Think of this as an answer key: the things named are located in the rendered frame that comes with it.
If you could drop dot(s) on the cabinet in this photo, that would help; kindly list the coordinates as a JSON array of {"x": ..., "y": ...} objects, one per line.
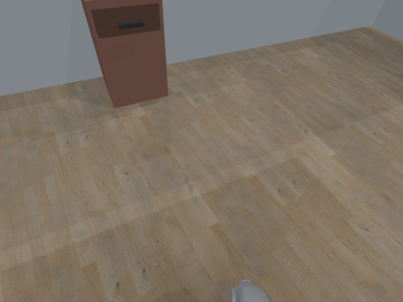
[{"x": 133, "y": 66}]

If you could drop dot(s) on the handle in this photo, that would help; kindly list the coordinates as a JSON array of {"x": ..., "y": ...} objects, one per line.
[{"x": 130, "y": 24}]

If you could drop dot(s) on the drawer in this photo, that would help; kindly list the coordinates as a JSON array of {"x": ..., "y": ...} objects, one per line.
[{"x": 105, "y": 20}]

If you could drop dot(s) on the robot right thigh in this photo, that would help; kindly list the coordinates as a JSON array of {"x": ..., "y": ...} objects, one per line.
[{"x": 248, "y": 293}]

